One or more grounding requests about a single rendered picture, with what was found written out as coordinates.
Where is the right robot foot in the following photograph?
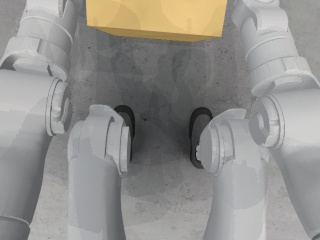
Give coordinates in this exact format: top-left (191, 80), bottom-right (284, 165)
top-left (189, 107), bottom-right (213, 169)

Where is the carton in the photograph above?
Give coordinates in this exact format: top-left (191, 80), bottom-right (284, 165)
top-left (86, 0), bottom-right (227, 43)

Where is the left robot upper arm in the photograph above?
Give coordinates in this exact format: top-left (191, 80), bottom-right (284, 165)
top-left (0, 69), bottom-right (73, 240)

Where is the robot left forearm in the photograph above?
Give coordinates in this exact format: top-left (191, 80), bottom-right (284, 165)
top-left (0, 0), bottom-right (84, 82)

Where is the right robot thigh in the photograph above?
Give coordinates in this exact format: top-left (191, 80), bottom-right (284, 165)
top-left (202, 119), bottom-right (268, 240)

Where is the right robot upper arm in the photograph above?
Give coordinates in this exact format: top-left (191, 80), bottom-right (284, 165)
top-left (248, 88), bottom-right (320, 240)

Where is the robot right forearm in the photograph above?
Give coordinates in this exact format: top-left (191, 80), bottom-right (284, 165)
top-left (231, 0), bottom-right (320, 98)

